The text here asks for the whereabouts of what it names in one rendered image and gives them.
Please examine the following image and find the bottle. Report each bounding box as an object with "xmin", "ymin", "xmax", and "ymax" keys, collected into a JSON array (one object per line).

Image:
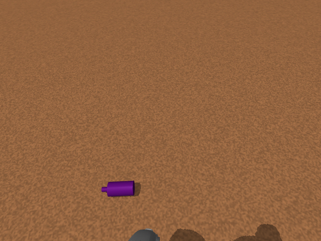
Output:
[{"xmin": 101, "ymin": 181, "xmax": 135, "ymax": 197}]

